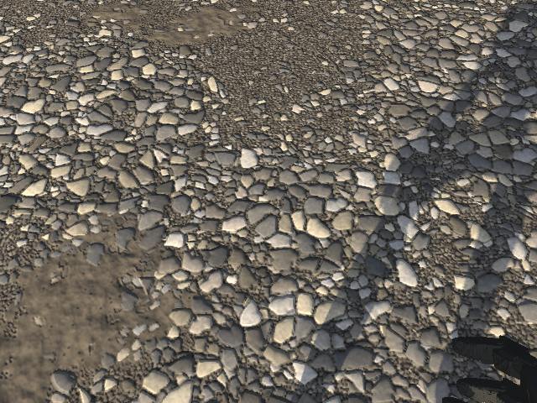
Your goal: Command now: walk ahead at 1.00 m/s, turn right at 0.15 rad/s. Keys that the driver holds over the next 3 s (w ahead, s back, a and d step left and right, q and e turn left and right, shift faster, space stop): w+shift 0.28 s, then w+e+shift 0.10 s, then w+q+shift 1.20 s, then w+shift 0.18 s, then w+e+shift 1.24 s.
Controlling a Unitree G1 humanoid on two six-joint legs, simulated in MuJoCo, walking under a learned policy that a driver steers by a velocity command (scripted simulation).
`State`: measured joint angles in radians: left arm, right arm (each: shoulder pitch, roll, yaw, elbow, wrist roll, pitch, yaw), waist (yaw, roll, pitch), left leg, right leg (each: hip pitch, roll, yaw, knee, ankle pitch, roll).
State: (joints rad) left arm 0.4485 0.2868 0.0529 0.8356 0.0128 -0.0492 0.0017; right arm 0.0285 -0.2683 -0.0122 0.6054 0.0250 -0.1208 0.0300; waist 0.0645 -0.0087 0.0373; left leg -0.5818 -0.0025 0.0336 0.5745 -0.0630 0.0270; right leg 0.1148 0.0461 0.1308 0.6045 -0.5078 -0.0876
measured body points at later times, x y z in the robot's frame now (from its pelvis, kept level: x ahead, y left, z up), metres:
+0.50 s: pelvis +0.47 -0.02 +0.00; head +0.51 -0.03 +0.45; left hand +0.74 +0.19 -0.05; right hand +0.41 -0.28 -0.14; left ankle +0.18 +0.13 -0.66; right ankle +0.64 -0.11 -0.70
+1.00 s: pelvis +0.94 +0.01 -0.01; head +0.95 +0.02 +0.44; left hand +0.95 +0.29 -0.13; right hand +1.15 -0.22 -0.10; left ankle +1.05 +0.07 -0.70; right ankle +0.72 -0.15 -0.58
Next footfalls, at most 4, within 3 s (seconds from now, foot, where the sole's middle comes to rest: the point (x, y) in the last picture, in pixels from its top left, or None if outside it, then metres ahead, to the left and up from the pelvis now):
0.46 right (346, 313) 0.68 -0.11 -0.74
0.94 left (279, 186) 1.09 0.08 -0.74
1.36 right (290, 94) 1.53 0.06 -0.74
1.84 left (154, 83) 1.57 0.57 -0.74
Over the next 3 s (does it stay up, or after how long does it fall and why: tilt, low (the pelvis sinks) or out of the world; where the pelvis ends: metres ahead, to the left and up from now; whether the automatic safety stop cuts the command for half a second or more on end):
stays up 2.27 1.11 0.03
